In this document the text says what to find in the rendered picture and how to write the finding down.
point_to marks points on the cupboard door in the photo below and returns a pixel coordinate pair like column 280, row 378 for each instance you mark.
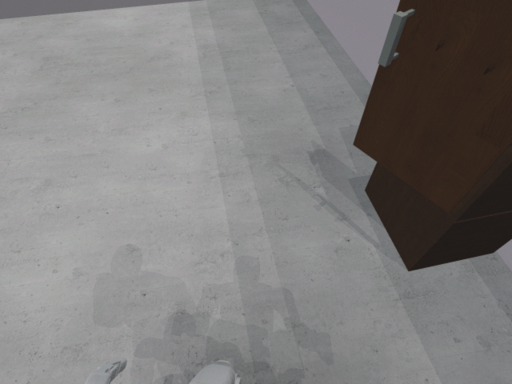
column 440, row 115

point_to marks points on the robot left thigh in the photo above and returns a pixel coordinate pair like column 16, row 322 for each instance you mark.
column 216, row 374

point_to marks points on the robot left shin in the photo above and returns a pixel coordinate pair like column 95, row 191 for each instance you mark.
column 225, row 363

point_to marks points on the left robot hand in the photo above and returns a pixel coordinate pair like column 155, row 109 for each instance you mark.
column 107, row 371

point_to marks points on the handle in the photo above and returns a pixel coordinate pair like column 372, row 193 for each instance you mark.
column 394, row 33

